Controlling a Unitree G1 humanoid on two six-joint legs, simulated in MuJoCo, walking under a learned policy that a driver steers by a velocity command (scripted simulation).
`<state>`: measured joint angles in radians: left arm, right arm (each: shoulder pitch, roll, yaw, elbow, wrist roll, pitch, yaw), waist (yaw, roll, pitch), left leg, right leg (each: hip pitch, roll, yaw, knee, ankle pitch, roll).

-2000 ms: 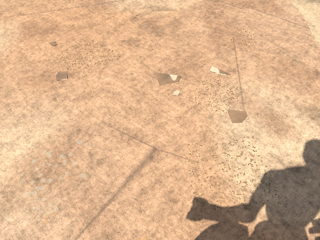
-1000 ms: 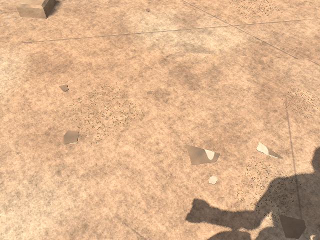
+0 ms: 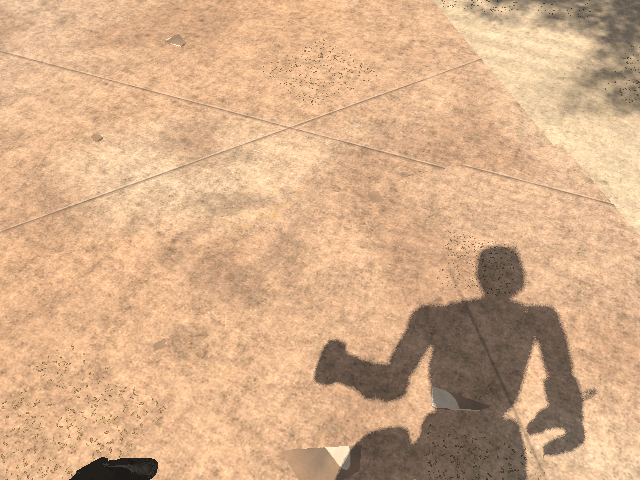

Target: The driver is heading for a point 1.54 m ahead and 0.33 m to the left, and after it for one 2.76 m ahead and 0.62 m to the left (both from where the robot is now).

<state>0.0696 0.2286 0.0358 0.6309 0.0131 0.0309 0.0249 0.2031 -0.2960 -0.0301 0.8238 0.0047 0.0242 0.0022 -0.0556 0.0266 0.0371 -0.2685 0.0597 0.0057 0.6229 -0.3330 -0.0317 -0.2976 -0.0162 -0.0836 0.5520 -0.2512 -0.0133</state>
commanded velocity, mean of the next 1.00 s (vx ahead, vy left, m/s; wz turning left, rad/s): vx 0.01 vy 0.00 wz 0.39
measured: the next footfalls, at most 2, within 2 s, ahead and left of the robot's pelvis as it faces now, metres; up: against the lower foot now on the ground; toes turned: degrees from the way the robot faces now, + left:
right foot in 0.64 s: +0.09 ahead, -0.09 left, +0.00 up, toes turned +27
left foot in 0.96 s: -0.04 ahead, +0.14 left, +0.00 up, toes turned +21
